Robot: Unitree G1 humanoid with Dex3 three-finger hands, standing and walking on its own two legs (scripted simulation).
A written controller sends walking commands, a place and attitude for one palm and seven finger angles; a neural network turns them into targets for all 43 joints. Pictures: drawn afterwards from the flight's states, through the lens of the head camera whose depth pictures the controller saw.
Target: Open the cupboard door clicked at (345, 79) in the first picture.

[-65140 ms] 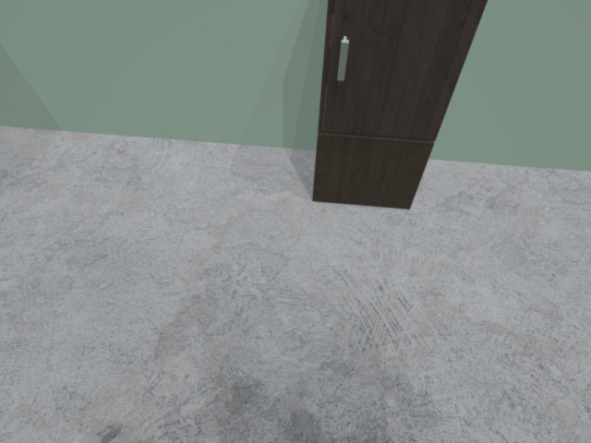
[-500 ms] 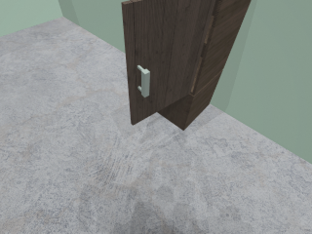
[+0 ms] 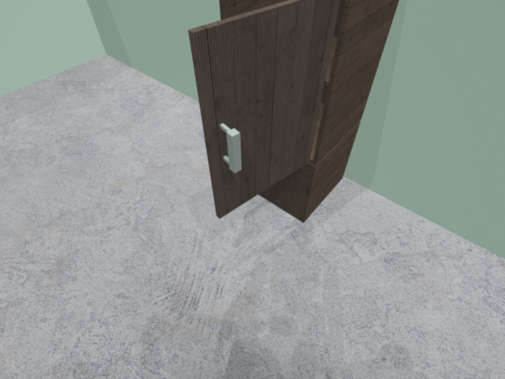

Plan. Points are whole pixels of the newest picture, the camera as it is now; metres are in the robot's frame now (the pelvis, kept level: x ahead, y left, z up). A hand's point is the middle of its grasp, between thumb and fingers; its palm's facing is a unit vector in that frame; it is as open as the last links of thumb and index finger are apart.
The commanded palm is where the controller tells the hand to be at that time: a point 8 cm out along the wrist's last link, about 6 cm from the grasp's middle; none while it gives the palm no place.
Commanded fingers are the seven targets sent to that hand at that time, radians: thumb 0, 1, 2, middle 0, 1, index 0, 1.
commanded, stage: let the arm hang, fingers relaxed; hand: left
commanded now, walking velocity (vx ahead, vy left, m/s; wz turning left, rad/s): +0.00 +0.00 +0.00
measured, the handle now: (229, 147) +0.66 +0.10 -0.05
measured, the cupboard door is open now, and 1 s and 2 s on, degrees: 79 79 79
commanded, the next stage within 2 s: look to check the result in 0.20 s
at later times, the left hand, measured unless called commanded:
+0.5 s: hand out of the picture +0.01 +0.18 -0.17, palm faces +0.03 -0.98 -0.18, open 7.4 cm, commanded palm none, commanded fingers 0.00 0.90 0.90 -0.20 -0.30 -0.20 -0.30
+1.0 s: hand out of the picture +0.06 +0.19 -0.17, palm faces +0.01 -0.97 -0.22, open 7.4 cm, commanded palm none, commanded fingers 0.00 0.90 0.90 -0.20 -0.30 -0.20 -0.30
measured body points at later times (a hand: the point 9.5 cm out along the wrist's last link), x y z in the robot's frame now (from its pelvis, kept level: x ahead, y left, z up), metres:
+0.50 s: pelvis +0.02 +0.01 +0.00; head +0.04 +0.00 +0.45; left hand +0.01 +0.23 -0.16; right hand +0.01 -0.21 -0.16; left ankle +0.03 +0.11 -0.74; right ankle +0.01 -0.11 -0.74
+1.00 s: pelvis +0.04 +0.00 +0.00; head +0.06 +0.00 +0.45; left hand +0.06 +0.24 -0.15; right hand +0.05 -0.24 -0.16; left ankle +0.03 +0.11 -0.74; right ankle +0.01 -0.11 -0.74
